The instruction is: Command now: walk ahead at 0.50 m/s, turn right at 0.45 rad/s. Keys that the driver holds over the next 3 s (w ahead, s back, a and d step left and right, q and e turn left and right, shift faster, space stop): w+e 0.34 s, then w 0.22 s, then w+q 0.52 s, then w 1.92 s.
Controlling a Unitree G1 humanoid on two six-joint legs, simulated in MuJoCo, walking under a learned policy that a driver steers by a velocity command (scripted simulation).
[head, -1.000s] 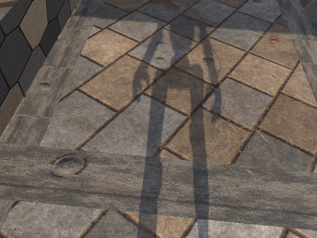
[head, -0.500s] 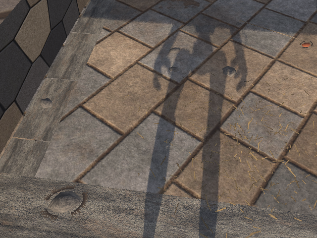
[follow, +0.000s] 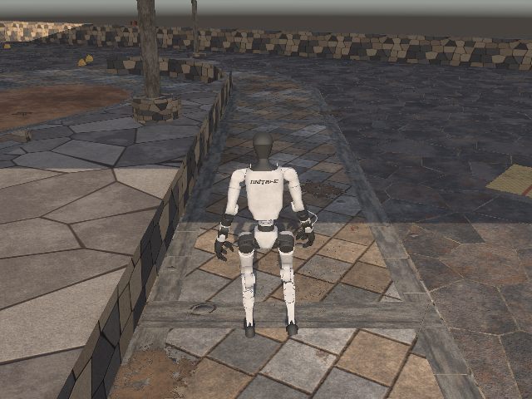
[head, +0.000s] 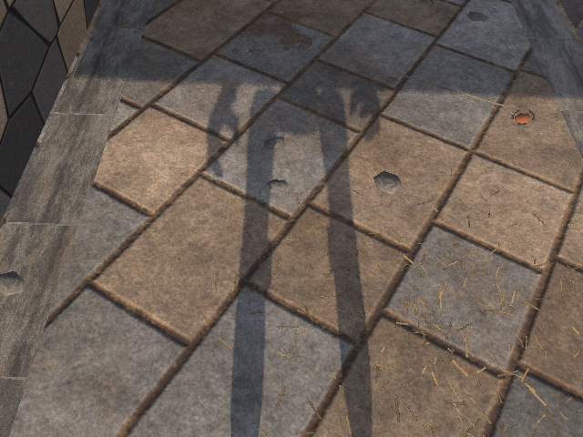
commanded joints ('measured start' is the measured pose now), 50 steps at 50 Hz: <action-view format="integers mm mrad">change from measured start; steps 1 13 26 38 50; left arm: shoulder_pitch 28 -304 -83 -5 56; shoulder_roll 28 0 79 112 66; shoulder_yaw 21 6 36 30 4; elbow -63 -218 -191 -117 -155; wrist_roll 0 18 33 50 61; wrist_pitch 17 31 -1 -34 0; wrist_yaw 0 -55 -45 -5 18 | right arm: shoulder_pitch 32 161 37 -112 265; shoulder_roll -88 -178 -162 -85 -330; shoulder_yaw -19 -50 -32 -12 -98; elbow -17 14 -56 -90 -111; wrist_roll -8 7 36 32 25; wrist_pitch -12 17 -25 33 47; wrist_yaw -6 -49 -26 -4 18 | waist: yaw -1 -75 24 47 -112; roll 159 75 15 -9 214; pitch -49 80 -112 34 -313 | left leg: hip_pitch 178 335 -369 -370 594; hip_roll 259 281 142 98 203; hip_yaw -222 76 -151 -130 -508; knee -294 -322 791 246 68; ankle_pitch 45 205 -193 321 76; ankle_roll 125 118 -1 -14 314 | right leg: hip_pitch -173 -293 434 363 3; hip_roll -101 -72 -200 -134 -6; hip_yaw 52 -56 292 -77 -204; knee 5 -460 -907 -1079 57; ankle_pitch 97 374 351 428 324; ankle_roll -8 -2 -236 -130 53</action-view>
